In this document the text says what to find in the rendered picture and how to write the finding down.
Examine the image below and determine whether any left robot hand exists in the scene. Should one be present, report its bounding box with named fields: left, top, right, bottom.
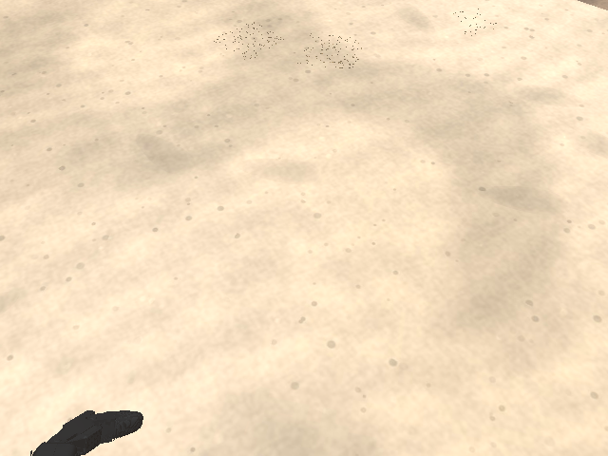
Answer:
left=30, top=410, right=143, bottom=456

